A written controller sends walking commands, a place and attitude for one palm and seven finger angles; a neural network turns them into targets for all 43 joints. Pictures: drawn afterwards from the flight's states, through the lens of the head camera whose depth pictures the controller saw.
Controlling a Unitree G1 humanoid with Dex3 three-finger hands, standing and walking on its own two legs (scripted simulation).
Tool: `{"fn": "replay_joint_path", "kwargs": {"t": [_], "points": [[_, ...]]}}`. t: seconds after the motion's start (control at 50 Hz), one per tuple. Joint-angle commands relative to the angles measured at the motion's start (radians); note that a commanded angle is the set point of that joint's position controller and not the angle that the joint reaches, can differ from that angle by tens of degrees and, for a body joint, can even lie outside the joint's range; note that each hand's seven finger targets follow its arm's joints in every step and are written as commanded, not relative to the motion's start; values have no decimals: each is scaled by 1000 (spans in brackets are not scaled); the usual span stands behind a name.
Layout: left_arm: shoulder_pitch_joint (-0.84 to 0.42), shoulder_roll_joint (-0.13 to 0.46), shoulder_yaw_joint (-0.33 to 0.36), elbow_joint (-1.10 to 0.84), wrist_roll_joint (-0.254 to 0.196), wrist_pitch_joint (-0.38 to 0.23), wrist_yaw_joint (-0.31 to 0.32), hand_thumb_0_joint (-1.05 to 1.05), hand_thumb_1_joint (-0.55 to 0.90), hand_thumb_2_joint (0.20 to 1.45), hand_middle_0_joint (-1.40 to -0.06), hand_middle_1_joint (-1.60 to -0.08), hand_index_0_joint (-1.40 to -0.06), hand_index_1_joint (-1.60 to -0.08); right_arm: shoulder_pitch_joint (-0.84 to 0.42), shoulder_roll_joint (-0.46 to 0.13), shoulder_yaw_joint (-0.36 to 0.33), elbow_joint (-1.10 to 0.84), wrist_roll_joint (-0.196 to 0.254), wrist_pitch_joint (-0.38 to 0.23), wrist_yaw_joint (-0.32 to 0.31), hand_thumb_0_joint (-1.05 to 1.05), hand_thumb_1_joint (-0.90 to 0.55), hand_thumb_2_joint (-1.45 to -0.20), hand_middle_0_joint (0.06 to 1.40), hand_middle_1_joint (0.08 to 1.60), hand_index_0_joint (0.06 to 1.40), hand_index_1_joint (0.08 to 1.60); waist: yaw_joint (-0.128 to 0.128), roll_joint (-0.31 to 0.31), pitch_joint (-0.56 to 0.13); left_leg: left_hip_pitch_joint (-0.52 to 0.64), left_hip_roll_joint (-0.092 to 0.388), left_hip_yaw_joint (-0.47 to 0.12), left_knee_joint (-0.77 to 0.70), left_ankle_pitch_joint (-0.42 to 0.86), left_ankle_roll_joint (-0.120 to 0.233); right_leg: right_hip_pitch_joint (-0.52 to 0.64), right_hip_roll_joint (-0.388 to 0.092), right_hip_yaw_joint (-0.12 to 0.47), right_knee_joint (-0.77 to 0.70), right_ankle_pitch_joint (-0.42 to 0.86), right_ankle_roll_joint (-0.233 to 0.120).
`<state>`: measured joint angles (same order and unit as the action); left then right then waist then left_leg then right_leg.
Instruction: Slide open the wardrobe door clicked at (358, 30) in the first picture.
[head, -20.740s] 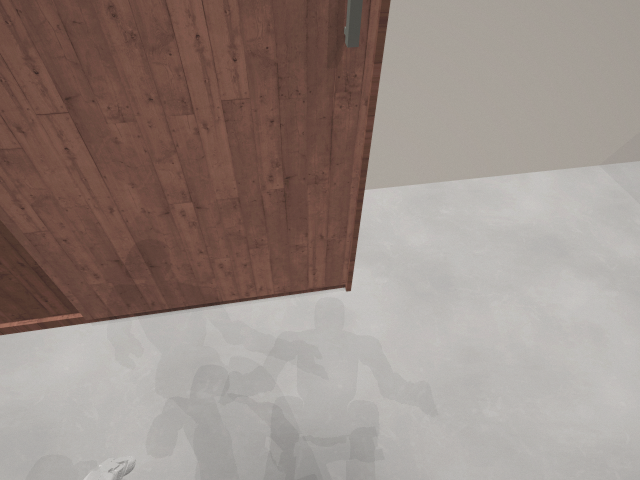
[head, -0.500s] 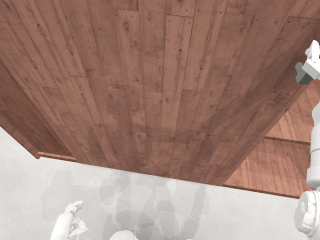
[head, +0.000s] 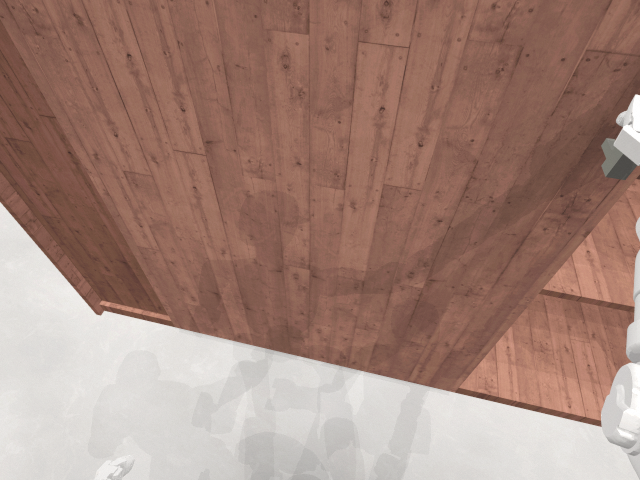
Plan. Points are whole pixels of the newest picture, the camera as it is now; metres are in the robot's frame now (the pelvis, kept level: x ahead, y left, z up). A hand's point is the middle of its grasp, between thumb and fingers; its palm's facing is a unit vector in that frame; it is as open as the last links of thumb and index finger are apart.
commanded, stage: stop walking and hold the door there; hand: right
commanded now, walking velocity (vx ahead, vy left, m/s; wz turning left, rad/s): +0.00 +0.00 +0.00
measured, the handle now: out of the picture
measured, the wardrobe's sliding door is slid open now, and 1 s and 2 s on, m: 0.60 0.60 0.56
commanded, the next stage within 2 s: loosen the grip on the handle in 0.28 s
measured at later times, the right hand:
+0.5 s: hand out of the picture +0.45 -0.29 +0.25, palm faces +0.40 +0.91 -0.13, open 6.7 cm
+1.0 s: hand out of the picture +0.45 -0.29 +0.24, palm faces +0.40 +0.90 -0.18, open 14.1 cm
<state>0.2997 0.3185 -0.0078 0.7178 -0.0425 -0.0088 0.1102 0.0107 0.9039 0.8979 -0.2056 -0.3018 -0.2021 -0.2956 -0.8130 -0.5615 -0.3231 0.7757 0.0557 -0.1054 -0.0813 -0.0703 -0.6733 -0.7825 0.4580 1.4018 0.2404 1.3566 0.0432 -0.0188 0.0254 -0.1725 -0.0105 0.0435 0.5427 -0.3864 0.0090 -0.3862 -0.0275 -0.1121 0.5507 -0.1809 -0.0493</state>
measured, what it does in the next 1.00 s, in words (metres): stands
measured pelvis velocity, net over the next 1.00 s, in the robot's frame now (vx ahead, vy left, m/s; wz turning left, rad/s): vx -0.02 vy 0.01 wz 0.01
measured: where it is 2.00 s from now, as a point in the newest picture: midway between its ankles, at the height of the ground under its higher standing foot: outside the picture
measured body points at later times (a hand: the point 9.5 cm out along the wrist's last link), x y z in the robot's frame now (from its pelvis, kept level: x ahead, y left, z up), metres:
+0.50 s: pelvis +0.00 +0.01 +0.00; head +0.02 +0.00 +0.45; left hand +0.11 +0.27 -0.10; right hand +0.42 -0.33 +0.26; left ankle -0.06 +0.11 -0.73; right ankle +0.07 -0.09 -0.73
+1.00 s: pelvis -0.02 +0.01 +0.00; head +0.01 -0.01 +0.45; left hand -0.01 +0.29 -0.11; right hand +0.42 -0.34 +0.25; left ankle -0.06 +0.11 -0.73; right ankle +0.07 -0.09 -0.73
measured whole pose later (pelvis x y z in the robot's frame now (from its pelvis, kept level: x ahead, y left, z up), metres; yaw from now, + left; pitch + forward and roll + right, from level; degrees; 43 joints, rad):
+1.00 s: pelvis -0.02 +0.01 +0.00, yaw +0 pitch +5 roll +2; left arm 0.41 0.28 0.00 0.76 -0.02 -0.08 0.08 0.01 0.90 0.90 -0.21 -0.30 -0.20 -0.30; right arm -0.95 -0.67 -0.42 0.97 -0.07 -0.12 0.03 -0.01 0.53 -0.21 0.47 1.31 0.33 1.23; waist 0.09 0.00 -0.03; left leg -0.30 -0.04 0.05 0.55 -0.34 0.03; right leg -0.51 -0.05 -0.10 0.55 -0.13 -0.04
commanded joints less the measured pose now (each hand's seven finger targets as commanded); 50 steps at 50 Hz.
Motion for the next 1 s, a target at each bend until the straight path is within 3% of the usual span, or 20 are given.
{"fn": "replay_joint_path", "kwargs": {"t": [0.0,0.08,0.18,0.28,0.34,0.36,0.38,0.4,0.42,0.44,0.46,0.48,0.5,0.54,0.6,0.66,0.74,0.76,0.8,0.98], "points": [[-38,136,35,-125,-1,-45,8,0,900,900,-200,-300,-200,-300,-336,-202,13,-194,-21,-47,12,0,-900,-900,450,1400,450,1400,-24,-94,-287,25,68,-41,-138,81,10,218,-197,241,-150,146,-13],[-30,131,32,-125,-11,-38,6,0,900,900,-200,-300,-200,-300,-324,-233,3,-168,-24,-27,9,0,-900,-900,450,1400,450,1400,-15,36,-308,61,190,-121,-137,448,23,184,-136,118,1,254,31],[-48,123,24,-128,-15,-22,13,0,900,900,-200,-300,-200,-300,-290,-264,-30,-120,-28,-18,13,0,-900,-900,450,1400,450,1400,-28,73,-271,107,206,-108,-97,685,15,115,-101,100,37,198,35],[-48,126,25,-126,-10,-20,14,0,900,900,-200,-300,-200,-300,-264,-249,-31,-132,-28,-32,20,0,-900,-900,450,1400,450,1400,-27,11,-274,3,127,-55,-65,525,-23,249,-149,140,-22,417,2],[-48,131,27,-129,-9,-17,12,0,900,900,-200,-300,-200,-300,-241,-226,-8,-143,-22,-40,23,0,-900,-900,450,1400,450,1400,-27,-47,-278,-32,85,-47,-70,324,-25,256,-184,203,-46,393,-19],[-1,157,109,-135,5,-77,-43,0,900,900,-200,-300,-200,-300,-1049,-800,-416,-141,-134,-85,40,0,-900,-900,450,1400,450,1400,-49,76,-157,-160,94,-144,-143,390,-10,234,-104,103,0,333,-26],[-5,140,79,-94,65,-139,-47,0,900,900,-200,-300,-200,-300,-903,-413,-159,97,-164,14,105,0,-779,-842,450,1400,450,1400,70,158,-405,-175,-22,-2,-8,693,38,271,1,84,-77,507,-13],[78,144,104,-97,24,-146,-52,0,900,900,-200,-300,-200,-300,-656,-360,-228,170,-174,54,141,0,-658,-783,450,1400,450,1400,37,142,-501,-199,-17,12,18,674,26,370,10,83,-8,602,-14],[44,150,91,-101,34,-135,-57,0,900,900,-200,-300,-200,-300,-675,-417,-236,42,-157,32,154,0,-538,-725,450,1400,450,1400,-20,-65,-566,-183,1,-17,-28,606,22,467,-2,101,-1,631,6],[37,113,88,-100,46,-135,-55,0,900,900,-200,-300,-200,-300,-643,-370,-193,7,-170,0,146,0,-417,-667,450,1400,450,1400,-43,-256,-559,-168,16,-37,-52,581,27,495,-4,80,19,645,14],[32,117,92,-122,56,-130,-59,0,900,900,-200,-300,-200,-300,-695,-357,-148,-109,-187,-21,122,0,-296,-608,450,1400,450,1400,-14,-204,-517,-212,3,-23,-73,483,31,471,-14,85,8,527,16],[30,109,91,-121,52,-124,-59,0,900,900,-200,-300,-200,-300,-634,-292,-103,-33,-193,-30,99,0,-175,-550,450,1400,450,1400,9,-50,-415,-249,-4,-10,-85,405,32,389,-16,85,-5,391,4],[37,115,84,-121,46,-114,-58,0,900,900,-200,-300,-200,-300,-561,-259,-82,19,-178,-37,89,0,-54,-492,450,1400,450,1400,18,7,-336,-275,-7,-8,-95,331,26,325,-18,90,-29,267,-1],[21,129,78,-117,35,-105,-46,0,900,900,-200,-300,-200,-300,-595,-255,-66,36,-141,-62,91,0,188,-375,450,1400,450,1400,33,50,-305,-285,4,-15,-122,219,20,285,-15,103,-51,102,-4],[15,138,64,-106,16,-109,-30,0,900,900,-200,-300,-200,-300,-702,-309,-42,77,-129,-53,97,0,550,-200,423,1367,423,1367,57,-7,-272,-340,4,-41,-129,63,12,230,-2,112,-79,-94,0],[43,145,67,-98,22,-116,-27,0,900,900,-200,-300,-200,-300,-729,-377,-69,55,-148,-65,78,0,550,-200,383,1317,383,1317,44,-61,-329,-332,4,-45,-121,34,18,225,-3,122,-76,-127,1],[63,134,72,-87,29,-120,-25,0,900,900,-200,-300,-200,-300,-713,-325,-52,-18,-125,-101,58,0,550,-200,330,1250,330,1250,44,-68,-381,-334,-4,-31,-109,60,23,291,-19,142,-67,-97,5],[79,157,72,-68,30,-118,-19,0,900,900,-200,-300,-200,-300,-754,-505,-174,-14,-134,-109,53,0,550,-200,317,1233,317,1233,38,-73,-397,-316,-8,-44,-115,65,20,272,-20,137,-61,-80,1],[78,139,65,-78,29,-117,-19,0,900,900,-200,-300,-200,-300,-749,-444,-115,-4,-139,-105,60,0,550,-200,290,1200,290,1200,45,-88,-371,-310,-8,-41,-111,82,19,250,-14,123,-56,-53,-2],[97,135,66,-82,22,-106,-14,0,900,900,-200,-300,-200,-300,-613,-439,-155,-79,-95,-70,81,0,550,-200,250,1150,250,1150,26,-65,-352,-284,-19,-30,-121,163,16,282,-21,121,-50,49,-6]]}}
